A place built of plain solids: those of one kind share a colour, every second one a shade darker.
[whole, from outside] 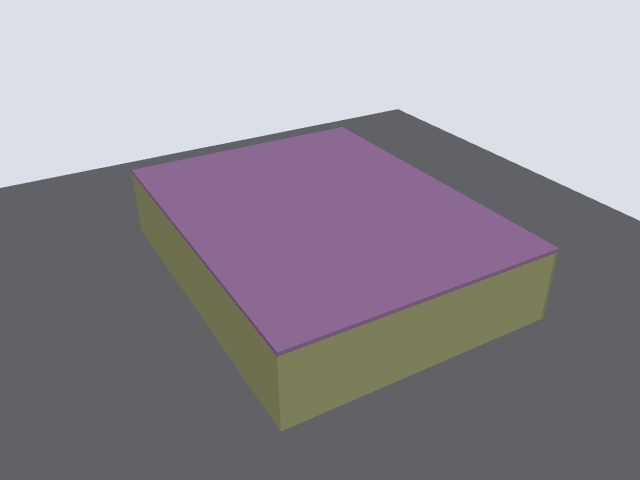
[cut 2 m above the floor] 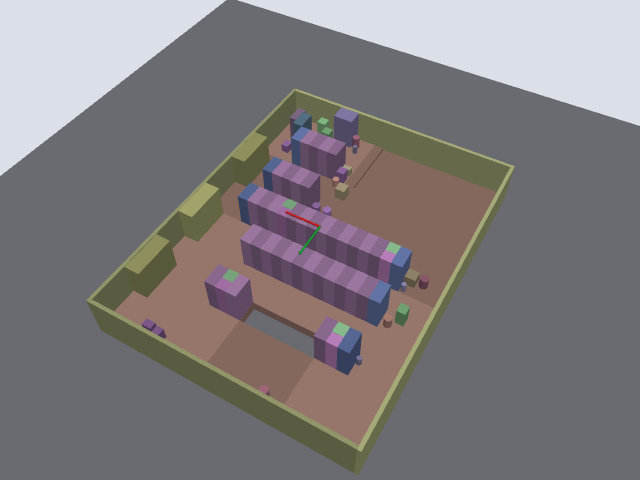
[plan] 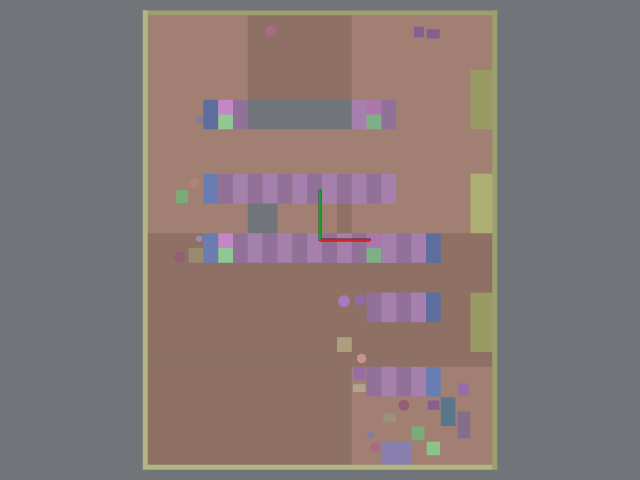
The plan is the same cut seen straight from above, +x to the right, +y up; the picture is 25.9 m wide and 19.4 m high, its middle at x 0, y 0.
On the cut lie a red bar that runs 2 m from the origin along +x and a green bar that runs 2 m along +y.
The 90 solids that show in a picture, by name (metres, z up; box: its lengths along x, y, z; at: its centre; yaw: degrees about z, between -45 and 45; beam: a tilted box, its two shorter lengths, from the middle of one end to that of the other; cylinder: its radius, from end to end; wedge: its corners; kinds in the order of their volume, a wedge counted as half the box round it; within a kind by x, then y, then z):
{
 "floor_1": {"box": [4.04, 14.21, 0.64], "at": [-4.94, 1.98, 0.27]},
 "floor_2": {"box": [7.64, 3.96, 0.53], "at": [-3.14, -7.1, 0.21]},
 "floor_3": {"box": [13.93, 5.4, 0.64], "at": [0.0, -2.43, 0.27]},
 "floor_4": {"box": [13.93, 3.0, 0.64], "at": [0.0, 2.97, 0.27]},
 "floor_5": {"box": [13.93, 3.41, 0.64], "at": [0.0, 7.38, 0.27]},
 "floor_6": {"box": [8.68, 9.6, 0.64], "at": [2.62, -0.33, 0.27]},
 "floor_7": {"box": [6.28, 13.56, 0.64], "at": [3.82, -2.3, 0.27]},
 "floor_8": {"box": [5.68, 18.16, 0.64], "at": [4.12, 0.0, 0.27]},
 "rack_1": {"box": [0.6, 1.2, 2.2], "at": [-3.82, 2.07, 1.69]},
 "rack_2": {"box": [0.6, 1.2, 2.2], "at": [-3.22, -0.33, 1.69]},
 "rack_3": {"box": [0.6, 1.2, 2.2], "at": [-3.22, 2.07, 1.69]},
 "rack_4": {"box": [0.6, 1.2, 2.2], "at": [-3.22, 5.07, 1.69]},
 "rack_5": {"box": [0.6, 1.2, 2.2], "at": [-2.62, -0.33, 1.69]},
 "rack_6": {"box": [0.6, 1.2, 2.2], "at": [-2.62, 2.07, 1.69]},
 "rack_7": {"box": [0.6, 1.2, 2.2], "at": [-2.02, -0.33, 1.69]},
 "rack_8": {"box": [0.6, 1.2, 2.2], "at": [-2.02, 2.07, 1.69]},
 "rack_9": {"box": [0.6, 1.2, 2.2], "at": [-1.42, -0.33, 1.69]},
 "rack_10": {"box": [0.6, 1.2, 2.2], "at": [-1.42, 2.07, 1.69]},
 "rack_11": {"box": [0.6, 1.2, 2.2], "at": [-0.82, -0.33, 1.69]},
 "rack_12": {"box": [0.6, 1.2, 2.2], "at": [-0.82, 2.07, 1.69]},
 "rack_13": {"box": [0.6, 1.2, 2.2], "at": [-0.22, -0.33, 1.69]},
 "rack_14": {"box": [0.6, 1.2, 2.2], "at": [-0.22, 2.07, 1.69]},
 "rack_15": {"box": [0.6, 1.2, 2.2], "at": [0.38, -0.33, 1.69]},
 "rack_16": {"box": [0.6, 1.2, 2.2], "at": [0.38, 2.07, 1.69]},
 "rack_17": {"box": [0.6, 1.2, 2.2], "at": [0.98, -0.33, 1.69]},
 "rack_18": {"box": [0.6, 1.2, 2.2], "at": [0.98, 2.07, 1.69]},
 "rack_19": {"box": [0.6, 1.2, 2.2], "at": [1.58, -0.33, 1.69]},
 "rack_20": {"box": [0.6, 1.2, 2.2], "at": [1.58, 2.07, 1.69]},
 "rack_21": {"box": [0.6, 1.2, 2.2], "at": [1.58, 5.07, 1.69]},
 "rack_22": {"box": [0.6, 1.2, 2.2], "at": [2.18, -5.73, 1.69]},
 "rack_23": {"box": [0.6, 1.2, 2.2], "at": [2.18, -2.73, 1.69]},
 "rack_24": {"box": [0.6, 1.2, 2.2], "at": [2.18, 2.07, 1.69]},
 "rack_25": {"box": [0.6, 1.2, 2.2], "at": [2.78, -5.73, 1.69]},
 "rack_26": {"box": [0.6, 1.2, 2.2], "at": [2.78, -2.73, 1.69]},
 "rack_27": {"box": [0.6, 1.2, 2.2], "at": [2.78, -0.33, 1.69]},
 "rack_28": {"box": [0.6, 1.2, 2.2], "at": [2.78, 2.07, 1.69]},
 "rack_29": {"box": [0.6, 1.2, 2.2], "at": [2.78, 5.07, 1.69]},
 "rack_30": {"box": [0.6, 1.2, 2.2], "at": [3.38, -5.73, 1.69]},
 "rack_31": {"box": [0.6, 1.2, 2.2], "at": [3.38, -2.73, 1.69]},
 "rack_32": {"box": [0.6, 1.2, 2.2], "at": [3.38, -0.33, 1.69]},
 "rack_33": {"box": [0.6, 1.2, 2.2], "at": [3.98, -5.73, 1.69]},
 "rack_34": {"box": [0.6, 1.2, 2.2], "at": [3.98, -2.73, 1.69]},
 "rack_35": {"box": [0.6, 1.2, 2.2], "at": [3.98, -0.33, 1.69]},
 "roof_1": {"box": [14.33, 18.56, 0.2], "at": [0.0, 0.0, 3.82]},
 "wall_1": {"box": [0.2, 18.56, 3.77], "at": [-7.06, 0.0, 1.84]},
 "wall_2": {"box": [13.93, 0.2, 3.77], "at": [0.0, -9.18, 1.84]},
 "wall_3": {"box": [13.93, 0.2, 3.77], "at": [0.0, 9.18, 1.84]},
 "wall_4": {"box": [0.2, 18.56, 3.77], "at": [7.06, 0.0, 1.84]},
 "cooler_1": {"box": [0.88, 2.4, 2.03], "at": [6.52, -3.33, 1.61]},
 "cooler_2": {"box": [0.88, 2.4, 2.04], "at": [6.52, 1.47, 1.61]},
 "cooler_3": {"box": [0.88, 2.4, 1.97], "at": [6.52, 5.67, 1.57]},
 "endcab_1": {"box": [0.6, 1.2, 2.2], "at": [-4.42, -0.33, 1.69]},
 "endcab_2": {"box": [0.6, 1.2, 2.2], "at": [-4.42, 2.07, 1.69]},
 "endcab_3": {"box": [0.6, 1.2, 2.2], "at": [-4.42, 5.07, 1.69]},
 "endcab_4": {"box": [0.6, 1.2, 2.2], "at": [4.58, -5.73, 1.69]},
 "endcab_5": {"box": [0.6, 1.2, 2.2], "at": [4.58, -2.73, 1.69]},
 "endcab_6": {"box": [0.6, 1.2, 2.2], "at": [4.58, -0.33, 1.69]},
 "column_1": {"box": [0.6, 0.6, 3.13], "at": [-3.82, -0.03, 2.16]},
 "column_2": {"box": [0.6, 0.6, 3.13], "at": [-3.82, 5.37, 2.16]},
 "column_3": {"box": [0.6, 0.6, 3.13], "at": [2.18, -0.03, 2.16]},
 "column_4": {"box": [0.6, 0.6, 3.13], "at": [2.18, 5.37, 2.16]},
 "blank_1": {"box": [0.6, 0.6, 2.2], "at": [-3.82, -0.63, 1.69]},
 "blank_2": {"box": [0.6, 0.6, 2.2], "at": [-3.82, 4.77, 1.69]},
 "blank_3": {"box": [0.6, 0.6, 2.2], "at": [2.18, -0.63, 1.69]},
 "blank_4": {"box": [0.6, 0.6, 2.2], "at": [2.18, 4.77, 1.69]},
 "power_1": {"box": [1.2, 0.96, 2.02], "at": [3.08, -8.6, 1.6]},
 "sparerack_1": {"box": [0.6, 1.17, 2.0], "at": [5.18, -6.94, 1.59]},
 "lift_1": {"box": [0.52, 1.09, 1.75], "at": [5.82, -7.48, 1.46]},
 "cart_1": {"box": [0.48, 0.53, 1.01], "at": [-5.57, 1.76, 1.1]},
 "cart_2": {"box": [0.53, 0.56, 0.96], "at": [3.96, -7.81, 1.07]},
 "cart_3": {"box": [0.54, 0.55, 1.04], "at": [4.58, -8.42, 1.11]},
 "carton_1": {"box": [0.47, 0.51, 0.76], "at": [1.6, -5.39, 0.97]},
 "carton_2": {"box": [0.41, 0.43, 0.7], "at": [4.01, 8.41, 0.94]},
 "carton_3": {"box": [0.53, 0.38, 0.78], "at": [4.58, 8.33, 0.98]},
 "carton_4": {"box": [0.47, 0.37, 0.7], "at": [4.59, -6.67, 0.94]},
 "carton_5": {"box": [0.43, 0.52, 0.52], "at": [5.8, -6.04, 0.85]},
 "panelstack_1": {"box": [0.6, 0.6, 0.6], "at": [-5.02, -0.63, 0.89]},
 "panelstack_2": {"box": [0.6, 0.6, 0.72], "at": [0.98, -4.23, 0.95]},
 "bin_1": {"cylinder": 0.23, "from": [-5.67, -0.69, 0.59], "to": [-5.67, -0.69, 1.22]},
 "bin_2": {"cylinder": 0.21, "from": [-1.99, 8.45, 0.59], "to": [-1.99, 8.45, 1.28]},
 "bin_3": {"cylinder": 0.21, "from": [2.24, -8.37, 0.59], "to": [2.24, -8.37, 1.35]},
 "bin_4": {"cylinder": 0.22, "from": [3.39, -6.68, 0.59], "to": [3.39, -6.68, 1.38]},
 "reel_1": {"cylinder": 0.24, "from": [0.97, -2.47, 0.59], "to": [0.97, -2.47, 1.08]},
 "reel_2": {"cylinder": 0.23, "from": [1.61, -2.42, 0.59], "to": [1.61, -2.42, 1.15]},
 "case_1": {"box": [0.5, 0.31, 0.51], "at": [1.58, -5.99, 0.85]},
 "case_2": {"box": [0.51, 0.34, 0.56], "at": [2.81, -7.18, 0.87]},
 "vacuum_1": {"cylinder": 0.21, "from": [-5.09, 2.31, 0.59], "to": [-5.09, 2.31, 1.18]},
 "vacuum_2": {"cylinder": 0.19, "from": [1.68, -4.79, 0.59], "to": [1.68, -4.79, 1.14]},
 "cone_1": {"cylinder": 0.13, "from": [-4.89, 0.05, 0.59], "to": [-4.89, 0.05, 1.11]},
 "cone_2": {"cylinder": 0.13, "from": [-4.86, 4.86, 0.59], "to": [-4.86, 4.86, 1.08]}
}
